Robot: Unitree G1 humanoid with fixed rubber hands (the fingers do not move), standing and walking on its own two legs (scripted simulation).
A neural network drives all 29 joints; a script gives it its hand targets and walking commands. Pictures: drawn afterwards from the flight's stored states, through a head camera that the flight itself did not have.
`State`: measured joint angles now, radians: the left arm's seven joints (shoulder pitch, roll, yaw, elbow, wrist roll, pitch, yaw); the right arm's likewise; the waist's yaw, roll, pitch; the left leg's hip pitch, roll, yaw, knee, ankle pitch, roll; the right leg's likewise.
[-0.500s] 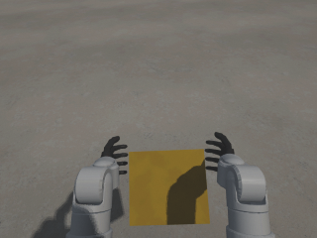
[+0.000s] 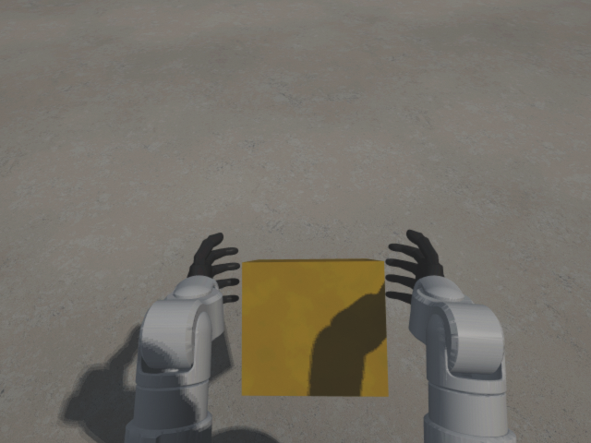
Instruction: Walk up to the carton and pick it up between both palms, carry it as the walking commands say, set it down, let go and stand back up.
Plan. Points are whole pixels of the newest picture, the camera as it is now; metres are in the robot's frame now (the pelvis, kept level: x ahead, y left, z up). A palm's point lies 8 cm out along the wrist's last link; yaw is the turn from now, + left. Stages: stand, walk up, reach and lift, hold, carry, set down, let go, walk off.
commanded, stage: carry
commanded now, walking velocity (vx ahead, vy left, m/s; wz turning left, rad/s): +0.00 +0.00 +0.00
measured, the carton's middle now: (313, 316) +0.30 +0.00 -0.03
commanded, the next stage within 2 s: hold in 0.46 s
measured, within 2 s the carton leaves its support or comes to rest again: neither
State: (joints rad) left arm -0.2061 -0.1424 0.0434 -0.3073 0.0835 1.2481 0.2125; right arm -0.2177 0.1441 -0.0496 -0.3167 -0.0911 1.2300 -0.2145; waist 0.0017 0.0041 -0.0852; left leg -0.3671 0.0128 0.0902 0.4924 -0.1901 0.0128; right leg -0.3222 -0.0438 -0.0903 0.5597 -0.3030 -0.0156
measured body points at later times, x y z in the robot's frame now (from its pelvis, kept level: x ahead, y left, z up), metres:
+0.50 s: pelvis -0.01 -0.01 +0.00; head -0.02 -0.02 +0.45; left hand +0.28 +0.13 +0.06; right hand +0.29 -0.15 +0.06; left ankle +0.04 +0.11 -0.73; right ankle -0.01 -0.10 -0.73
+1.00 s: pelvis -0.04 +0.02 +0.00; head -0.11 +0.02 +0.44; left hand +0.26 +0.18 +0.03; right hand +0.28 -0.10 +0.04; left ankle +0.04 +0.14 -0.73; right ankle -0.01 -0.10 -0.73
